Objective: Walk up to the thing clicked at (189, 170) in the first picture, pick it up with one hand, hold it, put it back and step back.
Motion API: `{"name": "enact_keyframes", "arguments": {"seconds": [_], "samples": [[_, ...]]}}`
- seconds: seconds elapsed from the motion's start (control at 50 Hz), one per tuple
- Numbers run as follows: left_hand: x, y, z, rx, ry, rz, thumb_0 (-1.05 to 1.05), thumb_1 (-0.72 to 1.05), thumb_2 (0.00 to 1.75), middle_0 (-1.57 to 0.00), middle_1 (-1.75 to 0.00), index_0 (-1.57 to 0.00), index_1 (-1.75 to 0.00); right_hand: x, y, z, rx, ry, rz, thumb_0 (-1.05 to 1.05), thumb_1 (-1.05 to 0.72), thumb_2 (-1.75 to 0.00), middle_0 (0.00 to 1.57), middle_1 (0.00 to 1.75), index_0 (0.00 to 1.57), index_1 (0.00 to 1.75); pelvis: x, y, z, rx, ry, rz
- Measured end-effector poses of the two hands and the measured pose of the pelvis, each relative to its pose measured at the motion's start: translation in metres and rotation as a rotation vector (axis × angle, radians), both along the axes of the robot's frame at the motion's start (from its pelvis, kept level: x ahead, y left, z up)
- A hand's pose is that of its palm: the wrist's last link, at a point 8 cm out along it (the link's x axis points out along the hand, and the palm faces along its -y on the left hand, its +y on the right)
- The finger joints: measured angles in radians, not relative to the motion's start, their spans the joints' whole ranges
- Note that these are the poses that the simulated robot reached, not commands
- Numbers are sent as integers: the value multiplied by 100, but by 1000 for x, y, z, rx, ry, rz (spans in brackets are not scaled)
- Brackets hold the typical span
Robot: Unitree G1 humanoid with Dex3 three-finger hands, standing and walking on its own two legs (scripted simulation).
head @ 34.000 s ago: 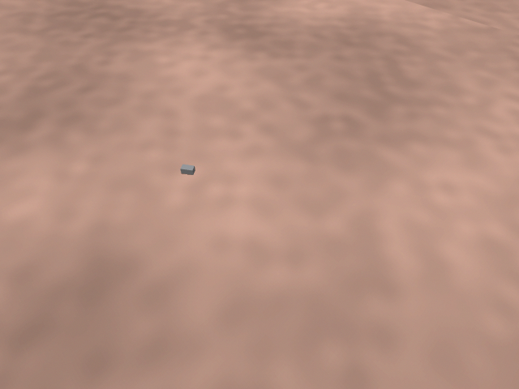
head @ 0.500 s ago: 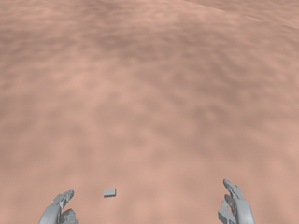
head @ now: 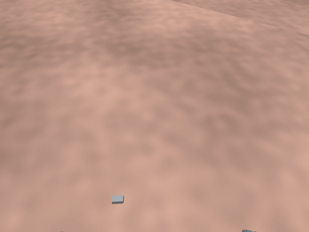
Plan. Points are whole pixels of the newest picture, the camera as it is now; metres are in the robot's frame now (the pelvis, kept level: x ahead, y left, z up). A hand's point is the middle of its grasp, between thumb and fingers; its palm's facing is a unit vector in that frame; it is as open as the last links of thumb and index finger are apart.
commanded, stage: stand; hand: left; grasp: from above
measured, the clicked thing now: (117, 199) +0.43 +0.21 -0.74
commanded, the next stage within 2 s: none
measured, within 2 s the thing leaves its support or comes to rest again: neither
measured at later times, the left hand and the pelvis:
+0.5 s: hand out of the picture +0.04 +0.23 -0.14, palm faces +0.03 -0.95 -0.33, open 7.4 cm; pelvis -0.01 +0.00 +0.02, yaw +0 degrees
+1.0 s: hand out of the picture +0.06 +0.23 -0.14, palm faces -0.01 -0.95 -0.33, open 7.4 cm; pelvis +0.00 -0.01 +0.02, yaw -1 degrees
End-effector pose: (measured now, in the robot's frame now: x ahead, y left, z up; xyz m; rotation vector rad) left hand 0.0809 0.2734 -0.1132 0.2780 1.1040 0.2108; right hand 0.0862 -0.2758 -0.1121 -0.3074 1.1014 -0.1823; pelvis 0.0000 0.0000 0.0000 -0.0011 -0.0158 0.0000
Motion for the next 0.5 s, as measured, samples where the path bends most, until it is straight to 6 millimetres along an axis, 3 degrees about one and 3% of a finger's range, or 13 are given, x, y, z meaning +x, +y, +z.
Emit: {"name": "enact_keyframes", "arguments": {"seconds": [0.22, 0.5], "samples": [[-36, -2, 2, -21, 114, 42, 1, 90, 90, -21, -30, -20, -30, -31, 9, 0, 36, 92, -48, 1, -91, -90, 20, 30, 20, 30, -5, 1, 15, 2, -43, -1], [-47, 1, 8, -3, 157, 50, 1, 90, 90, -20, -30, -20, -30, -45, -1, 2, 37, 133, -69, 1, -91, -90, 20, 30, 20, 30, -9, -3, 21, 3, -56, -2]]}}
